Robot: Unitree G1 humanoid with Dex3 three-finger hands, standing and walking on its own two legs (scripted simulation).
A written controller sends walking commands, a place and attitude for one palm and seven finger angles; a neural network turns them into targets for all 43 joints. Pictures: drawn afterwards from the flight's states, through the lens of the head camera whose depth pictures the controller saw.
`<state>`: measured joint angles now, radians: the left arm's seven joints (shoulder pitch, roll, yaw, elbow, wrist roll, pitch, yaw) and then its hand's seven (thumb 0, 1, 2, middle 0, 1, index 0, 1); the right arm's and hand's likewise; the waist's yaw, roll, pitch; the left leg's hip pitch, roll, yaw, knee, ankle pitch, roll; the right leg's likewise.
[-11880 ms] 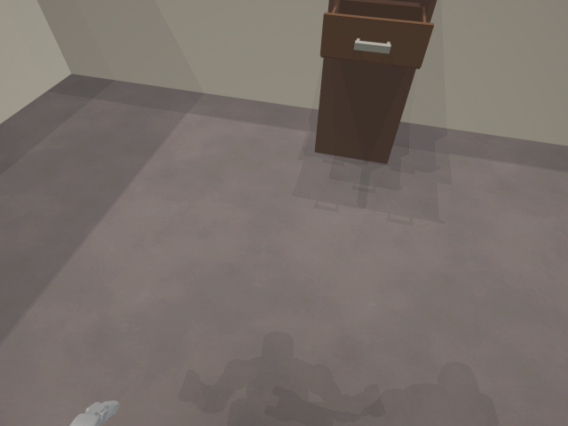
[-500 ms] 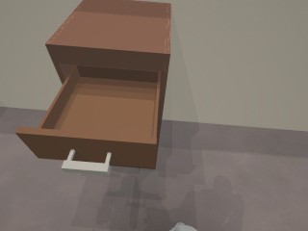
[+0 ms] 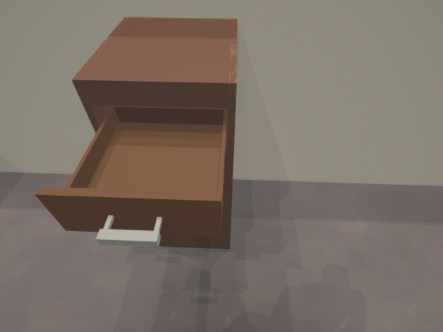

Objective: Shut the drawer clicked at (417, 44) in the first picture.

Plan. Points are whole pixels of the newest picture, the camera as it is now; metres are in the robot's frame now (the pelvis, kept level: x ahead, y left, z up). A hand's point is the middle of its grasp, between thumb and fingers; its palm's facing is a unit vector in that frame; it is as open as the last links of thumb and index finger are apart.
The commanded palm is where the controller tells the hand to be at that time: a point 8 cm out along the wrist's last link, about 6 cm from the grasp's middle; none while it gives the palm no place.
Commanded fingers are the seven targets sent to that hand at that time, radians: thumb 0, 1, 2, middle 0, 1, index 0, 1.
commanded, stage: come to a stop and stand still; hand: left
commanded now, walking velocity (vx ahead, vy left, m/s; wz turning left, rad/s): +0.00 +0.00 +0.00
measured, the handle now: (131, 229) +0.31 +0.21 -0.01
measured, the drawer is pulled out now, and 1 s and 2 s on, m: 0.30 0.30 0.29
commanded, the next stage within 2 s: look again from close up in 0.20 s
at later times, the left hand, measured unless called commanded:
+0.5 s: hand out of the picture +0.04 +0.19 -0.17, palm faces +0.00 -0.98 -0.19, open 7.3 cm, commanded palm none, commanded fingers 0.00 0.90 0.90 -0.20 -0.30 -0.20 -0.30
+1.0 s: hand (115, 318) +0.17 +0.21 -0.07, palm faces +0.23 -0.95 -0.19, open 7.2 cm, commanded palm +0.12 +0.24 -0.05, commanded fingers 0.00 0.90 0.90 -0.36 -0.47 -0.36 -0.47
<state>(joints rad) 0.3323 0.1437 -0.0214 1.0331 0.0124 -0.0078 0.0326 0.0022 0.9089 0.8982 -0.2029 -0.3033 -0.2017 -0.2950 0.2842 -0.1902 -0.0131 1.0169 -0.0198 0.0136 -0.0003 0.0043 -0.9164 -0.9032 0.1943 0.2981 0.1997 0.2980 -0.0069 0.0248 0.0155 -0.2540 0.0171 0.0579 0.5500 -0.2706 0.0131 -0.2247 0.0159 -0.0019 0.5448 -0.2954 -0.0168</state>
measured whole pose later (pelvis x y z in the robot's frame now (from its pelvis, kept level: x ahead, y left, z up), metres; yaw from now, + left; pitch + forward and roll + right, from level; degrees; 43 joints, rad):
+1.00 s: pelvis +0.02 +0.02 +0.00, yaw +1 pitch +0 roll +1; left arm 0.46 0.19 0.01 0.27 -0.12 -0.01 0.11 0.02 0.93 0.90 -0.23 -0.33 -0.23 -0.32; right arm 0.32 -0.19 0.00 0.90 0.03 -0.21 -0.05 0.01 -0.91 -0.90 0.20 0.30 0.20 0.30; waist 0.00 -0.01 -0.01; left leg -0.23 -0.04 0.06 0.50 -0.27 0.04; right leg -0.22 -0.05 -0.02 0.56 -0.34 0.01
